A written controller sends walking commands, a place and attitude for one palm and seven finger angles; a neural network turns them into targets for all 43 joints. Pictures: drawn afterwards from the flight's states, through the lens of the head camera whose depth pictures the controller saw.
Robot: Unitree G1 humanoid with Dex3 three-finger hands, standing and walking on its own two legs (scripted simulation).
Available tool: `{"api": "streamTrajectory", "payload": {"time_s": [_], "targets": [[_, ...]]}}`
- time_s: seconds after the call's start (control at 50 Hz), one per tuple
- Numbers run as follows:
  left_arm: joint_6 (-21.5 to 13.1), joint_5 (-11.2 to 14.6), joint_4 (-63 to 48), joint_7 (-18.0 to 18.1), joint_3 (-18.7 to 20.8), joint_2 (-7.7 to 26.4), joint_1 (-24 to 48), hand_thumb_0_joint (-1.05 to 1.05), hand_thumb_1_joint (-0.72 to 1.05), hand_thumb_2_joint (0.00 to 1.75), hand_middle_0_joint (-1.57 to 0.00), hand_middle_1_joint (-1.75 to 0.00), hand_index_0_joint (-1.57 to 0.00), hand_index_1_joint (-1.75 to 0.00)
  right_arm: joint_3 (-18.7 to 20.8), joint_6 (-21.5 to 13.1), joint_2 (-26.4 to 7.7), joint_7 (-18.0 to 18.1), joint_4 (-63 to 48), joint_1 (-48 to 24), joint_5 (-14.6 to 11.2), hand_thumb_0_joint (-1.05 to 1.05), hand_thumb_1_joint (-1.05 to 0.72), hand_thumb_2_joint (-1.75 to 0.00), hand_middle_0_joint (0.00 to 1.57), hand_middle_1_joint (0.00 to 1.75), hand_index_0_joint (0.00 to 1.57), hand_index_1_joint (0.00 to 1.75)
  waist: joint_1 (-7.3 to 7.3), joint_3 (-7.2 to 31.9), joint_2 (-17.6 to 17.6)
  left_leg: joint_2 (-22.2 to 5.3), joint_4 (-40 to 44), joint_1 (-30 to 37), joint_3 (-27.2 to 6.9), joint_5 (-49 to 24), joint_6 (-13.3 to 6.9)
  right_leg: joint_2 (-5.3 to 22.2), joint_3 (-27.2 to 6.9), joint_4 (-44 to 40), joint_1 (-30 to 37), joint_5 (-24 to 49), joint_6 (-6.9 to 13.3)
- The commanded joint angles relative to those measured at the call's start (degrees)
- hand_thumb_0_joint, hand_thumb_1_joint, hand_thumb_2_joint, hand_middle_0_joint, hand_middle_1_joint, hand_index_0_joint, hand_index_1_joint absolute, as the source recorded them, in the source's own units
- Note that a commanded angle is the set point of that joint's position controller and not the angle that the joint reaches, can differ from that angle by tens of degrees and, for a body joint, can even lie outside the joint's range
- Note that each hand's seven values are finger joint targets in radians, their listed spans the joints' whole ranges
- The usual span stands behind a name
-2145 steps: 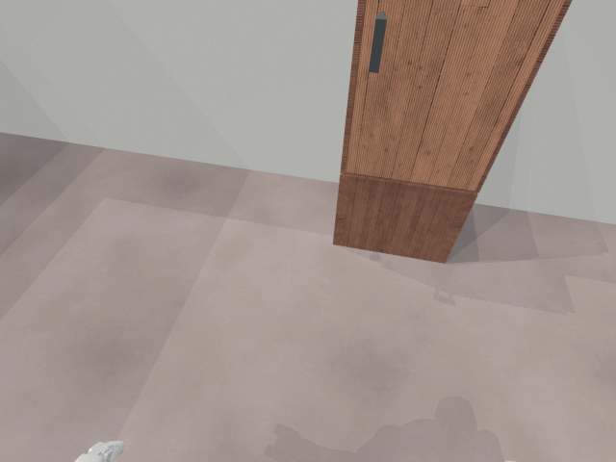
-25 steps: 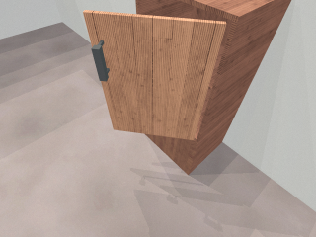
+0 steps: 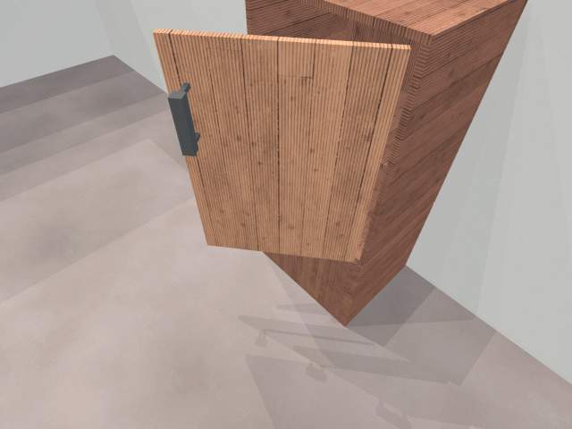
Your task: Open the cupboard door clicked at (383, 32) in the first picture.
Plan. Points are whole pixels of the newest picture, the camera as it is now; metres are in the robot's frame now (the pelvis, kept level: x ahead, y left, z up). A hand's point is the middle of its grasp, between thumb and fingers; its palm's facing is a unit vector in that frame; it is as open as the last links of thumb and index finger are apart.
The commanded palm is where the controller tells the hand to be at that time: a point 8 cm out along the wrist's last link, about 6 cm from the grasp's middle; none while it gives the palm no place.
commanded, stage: look again from close up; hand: left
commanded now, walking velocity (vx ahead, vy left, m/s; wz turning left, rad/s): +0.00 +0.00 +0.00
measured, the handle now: (188, 119) +0.63 +0.23 +0.10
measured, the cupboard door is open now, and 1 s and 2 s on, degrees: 39 39 39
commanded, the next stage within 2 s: shuffle to correct the standing spot in 0.24 s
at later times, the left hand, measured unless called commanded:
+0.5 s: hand out of the picture -0.01 +0.19 -0.17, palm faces -0.01 -0.98 -0.21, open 7.3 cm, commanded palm none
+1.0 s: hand out of the picture +0.12 +0.20 -0.17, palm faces -0.04 -0.97 -0.25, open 7.3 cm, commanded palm none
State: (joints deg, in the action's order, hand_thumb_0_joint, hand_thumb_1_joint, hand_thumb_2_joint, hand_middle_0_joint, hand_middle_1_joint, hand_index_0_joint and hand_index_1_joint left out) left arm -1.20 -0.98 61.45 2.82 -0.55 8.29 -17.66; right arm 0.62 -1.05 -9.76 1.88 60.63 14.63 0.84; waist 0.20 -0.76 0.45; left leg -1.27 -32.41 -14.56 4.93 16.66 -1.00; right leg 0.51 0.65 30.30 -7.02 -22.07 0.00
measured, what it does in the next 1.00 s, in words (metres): steps on the spot: right foot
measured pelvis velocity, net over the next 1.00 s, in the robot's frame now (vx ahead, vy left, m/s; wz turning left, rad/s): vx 0.06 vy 0.02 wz -0.08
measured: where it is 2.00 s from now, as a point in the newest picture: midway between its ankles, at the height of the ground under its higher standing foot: outside the picture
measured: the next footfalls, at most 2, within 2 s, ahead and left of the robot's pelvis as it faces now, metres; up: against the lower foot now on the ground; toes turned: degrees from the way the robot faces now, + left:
right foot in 0.94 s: +0.09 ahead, -0.07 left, +0.00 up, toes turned -14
left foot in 1.36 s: +0.20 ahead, +0.19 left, +0.00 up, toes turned +0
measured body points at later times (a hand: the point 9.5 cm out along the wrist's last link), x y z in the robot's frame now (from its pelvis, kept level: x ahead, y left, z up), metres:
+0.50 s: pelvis +0.00 +0.01 +0.00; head +0.00 +0.01 +0.45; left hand +0.00 +0.24 -0.16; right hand +0.02 -0.23 -0.15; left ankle +0.01 +0.11 -0.73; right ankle -0.06 -0.12 -0.73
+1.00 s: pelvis +0.06 +0.02 -0.01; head +0.08 -0.01 +0.44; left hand +0.13 +0.25 -0.15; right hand +0.01 -0.20 -0.18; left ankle +0.01 +0.11 -0.71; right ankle +0.05 -0.06 -0.73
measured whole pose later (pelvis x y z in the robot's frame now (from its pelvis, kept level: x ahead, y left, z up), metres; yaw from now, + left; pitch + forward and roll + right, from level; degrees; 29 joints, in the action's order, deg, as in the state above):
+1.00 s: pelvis +0.06 +0.02 -0.01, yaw -5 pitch -1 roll +2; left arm -1.4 -1.6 56.2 1.3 1.5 8.8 -13.3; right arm 0.4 0.9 -9.1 0.3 61.9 19.8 1.2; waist -0.9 -3.4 1.2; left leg 0.3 -45.5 -14.9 8.2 28.5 -1.4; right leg 3.2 8.4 39.4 -17.9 -20.4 4.0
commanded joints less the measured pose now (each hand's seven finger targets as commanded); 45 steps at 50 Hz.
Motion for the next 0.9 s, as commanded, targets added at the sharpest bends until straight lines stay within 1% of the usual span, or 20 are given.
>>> {"api": "streamTrajectory", "payload": {"time_s": [0.0,0.06,0.3,0.38,0.42,0.46,0.5,0.56,0.6,0.62,0.64,0.66,0.68,0.7,0.72,0.74,0.78,0.82,0.86,0.88], "targets": [[-0.2,0.0,-2.3,0.2,1.0,6.1,-3.4,0.0,0.9,0.9,-0.2,-0.3,-0.2,-0.3,0.4,-0.5,-5.1,-0.4,-2.2,2.0,0.1,0.0,-0.9,-0.9,0.2,0.3,0.2,0.3,-0.19,-5.2,-0.2,-4.9,7.7,0.7,-6.3,-9.6,-1.5,3.4,-3.8,-5.7,-7.4,10.2,2.1],[0.1,0.0,-2.9,-0.1,1.1,6.8,-2.8,0.0,0.9,0.9,-0.2,-0.3,-0.2,-0.3,0.5,-0.5,-6.1,-0.5,-2.6,1.4,0.1,0.0,-0.9,-0.9,0.2,0.3,0.2,0.3,-0.29,-4.9,-0.3,-5.2,9.3,1.2,-6.7,-6.7,-1.7,3.3,-3.9,-6.0,-8.0,7.7,2.0],[-0.2,0.0,-3.1,-0.4,1.6,10.0,-1.2,0.0,0.9,0.9,-0.2,-0.3,-0.2,-0.3,0.8,-1.2,-8.3,-0.4,-1.5,-0.1,-0.2,0.0,-0.9,-0.9,0.2,0.3,0.2,0.3,-0.6,-0.2,-0.5,-5.4,8.8,4.8,-6.0,-14.2,-1.9,4.5,-4.3,-6.3,-5.2,14.5,1.7],[0.2,-0.2,-2.2,-0.7,1.5,8.8,-2.7,0.0,0.9,0.9,-0.2,-0.3,-0.2,-0.3,0.6,-0.7,-6.8,-0.7,-0.7,1.1,0.0,0.0,-0.9,-0.9,0.2,0.3,0.2,0.3,-0.85,-0.5,-0.5,-4.9,8.4,4.7,-4.4,-5.5,-1.6,4.4,-5.3,-6.3,-5.7,7.8,2.6],[0.6,-0.4,-2.3,-1.0,1.8,9.2,-2.8,0.0,0.9,0.9,-0.2,-0.3,-0.2,-0.3,0.8,-0.2,-7.0,-1.1,-1.1,0.6,0.2,0.0,-0.9,-0.9,0.2,0.3,0.2,0.3,-1.01,-3.8,-0.8,-4.0,8.1,1.9,-3.6,2.5,-1.2,4.9,-7.4,-7.7,-7.9,0.0,3.6],[0.7,-0.5,-2.6,-1.2,2.2,9.9,-2.9,0.0,0.9,0.9,-0.2,-0.3,-0.2,-0.3,1.0,0.1,-6.9,-1.4,-1.7,0.7,0.3,0.0,-0.9,-0.9,0.2,0.3,0.2,0.3,-1.0,-5.8,-1.8,-3.3,7.0,0.2,-2.6,5.8,-0.9,5.5,-9.6,-8.9,-9.5,-4.0,4.6],[0.7,-0.5,-2.6,-1.2,2.5,10.6,-3.5,0.0,0.9,0.9,-0.2,-0.3,-0.2,-0.3,1.0,0.1,-6.4,-1.5,-2.1,0.7,0.3,0.0,-0.9,-0.9,0.2,0.3,0.2,0.3,-1.15,-7.0,-3.9,-2.3,4.4,-1.5,-0.9,5.2,-0.5,6.9,-11.9,-9.9,-9.2,-2.9,5.5],[0.5,-0.4,-2.5,-1.1,3.2,11.4,-4.7,0.0,0.9,0.9,-0.2,-0.3,-0.2,-0.3,0.9,-0.3,-6.1,-1.4,-2.9,1.2,0.3,0.0,-0.9,-0.9,0.2,0.3,0.2,0.3,-1.27,-6.7,-7.1,-1.2,1.1,-2.4,1.3,1.9,0.2,8.9,-14.8,-9.4,-7.2,6.4,7.0],[0.4,-0.5,-2.4,-1.0,3.5,11.4,-5.7,0.0,0.9,0.9,-0.2,-0.3,-0.2,-0.3,0.8,-0.7,-5.9,-1.4,-2.9,1.6,0.2,0.0,-0.9,-0.9,0.2,0.3,0.2,0.3,-1.4,-5.5,-6.9,-1.1,0.6,-1.9,1.7,-1.7,-0.1,9.0,-13.5,-7.2,-5.0,13.4,6.8],[0.4,-0.6,-2.5,-0.9,3.6,11.3,-5.7,0.0,0.9,0.9,-0.2,-0.3,-0.2,-0.3,0.8,-0.9,-6.1,-1.3,-2.8,2.7,0.2,0.0,-0.9,-0.9,0.2,0.3,0.2,0.3,-1.01,-4.6,-5.6,-1.7,1.7,-0.2,1.2,-4.3,-0.4,8.4,-12.1,-5.3,-4.9,15.7,6.4],[0.5,-0.6,-2.6,-0.9,3.5,10.6,-5.4,0.0,0.9,0.9,-0.2,-0.3,-0.2,-0.3,0.9,-1.1,-6.8,-1.1,-2.4,4.0,0.1,0.0,-0.9,-0.9,0.2,0.3,0.2,0.3,-0.51,-3.6,-2.2,-3.1,3.4,3.7,0.0,-9.0,-1.1,6.5,-9.2,-2.1,-6.5,17.0,5.6],[0.6,-0.7,-3.0,-0.9,3.4,9.5,-4.5,0.0,0.9,0.9,-0.2,-0.3,-0.2,-0.3,1.1,-1.2,-8.0,-1.0,-1.5,6.6,0.2,0.0,-0.9,-0.9,0.2,0.3,0.2,0.3,0.38,-2.2,2.5,-5.8,5.1,8.7,-2.9,-15.2,-2.6,3.7,-4.6,3.3,-10.1,14.4,4.4],[0.6,-0.8,-3.8,-0.9,3.0,7.8,-2.8,0.0,0.9,0.9,-0.2,-0.3,-0.2,-0.3,1.5,-1.2,-9.6,-0.6,-0.3,10.2,0.3,0.0,-0.9,-0.9,0.2,0.3,0.2,0.3,1.64,-2.0,8.0,-10.1,7.3,13.2,-7.9,-23.0,-5.9,0.3,0.5,11.0,-15.4,6.9,3.0],[0.4,-0.8,-5.0,-0.8,2.6,6.4,-0.2,0.0,0.9,0.9,-0.2,-0.3,-0.2,-0.3,1.7,-1.2,-10.0,-0.3,0.6,13.9,0.5,0.0,-0.9,-0.9,0.2,0.3,0.2,0.3,2.94,-2.0,13.3,-15.0,10.9,17.9,-13.1,-31.6,-9.8,-1.0,3.6,19.8,-23.2,-8.9,2.0],[0.5,-0.8,-5.9,-0.7,2.5,6.1,1.8,0.0,0.9,0.9,-0.2,-0.3,-0.2,-0.3,1.3,-1.1,-9.2,-0.2,0.9,15.2,0.5,0.0,-0.9,-0.9,0.2,0.3,0.2,0.3,3.18,-2.9,12.5,-17.7,12.5,17.9,-14.6,-35.0,-12.7,0.7,2.6,26.7,-26.8,-14.3,2.0],[0.5,-0.7,-6.2,-0.7,2.6,6.1,3.1,0.0,0.9,0.9,-0.2,-0.3,-0.2,-0.3,0.9,-1.1,-8.2,-0.2,0.3,13.9,0.4,0.0,-0.9,-0.9,0.2,0.3,0.2,0.3,2.6,-3.7,9.1,-17.9,12.8,14.8,-13.7,-34.2,-13.6,2.5,2.0,29.1,-26.5,-13.8,2.3],[0.7,-0.6,-6.2,-1.2,2.6,4.4,3.0,0.0,0.9,0.9,-0.2,-0.3,-0.2,-0.3,0.7,-1.0,-6.9,-0.4,-1.0,9.6,0.7,0.0,-0.9,-0.9,0.2,0.3,0.2,0.3,0.76,-4.0,5.1,-16.3,12.8,10.9,-10.4,-31.6,-13.3,3.9,3.0,26.3,-23.1,-11.9,2.8],[1.1,-0.6,-5.8,-1.4,2.4,3.0,1.1,0.0,0.9,0.9,-0.2,-0.3,-0.2,-0.3,0.8,-0.7,-7.5,-0.6,-2.1,6.6,1.0,0.0,-0.9,-0.9,0.2,0.3,0.2,0.3,-0.9,-2.5,5.5,-13.6,13.2,5.4,-5.9,-25.1,-11.4,3.4,5.2,18.9,-15.5,-7.7,2.5],[1.0,-0.7,-4.8,-1.6,2.6,2.5,-2.3,0.0,0.9,0.9,-0.2,-0.3,-0.2,-0.3,0.9,-0.4,-7.8,-0.8,-2.3,5.1,0.6,0.0,-0.9,-0.9,0.2,0.3,0.2,0.3,-2.96,-1.3,4.5,-11.1,10.3,1.3,-3.0,-18.4,-9.2,2.2,7.1,9.0,-7.5,2.0,1.9],[0.6,-0.8,-4.0,-1.5,2.9,3.3,-5.2,0.0,0.9,0.9,-0.2,-0.3,-0.2,-0.3,0.9,-0.3,-7.4,-0.9,-2.5,4.2,0.3,0.0,-0.9,-0.9,0.2,0.3,0.2,0.3,-4.77,-0.6,1.6,-9.6,6.8,-1.7,-1.6,-14.5,-7.5,2.5,7.0,2.4,-1.9,8.5,1.9]]}}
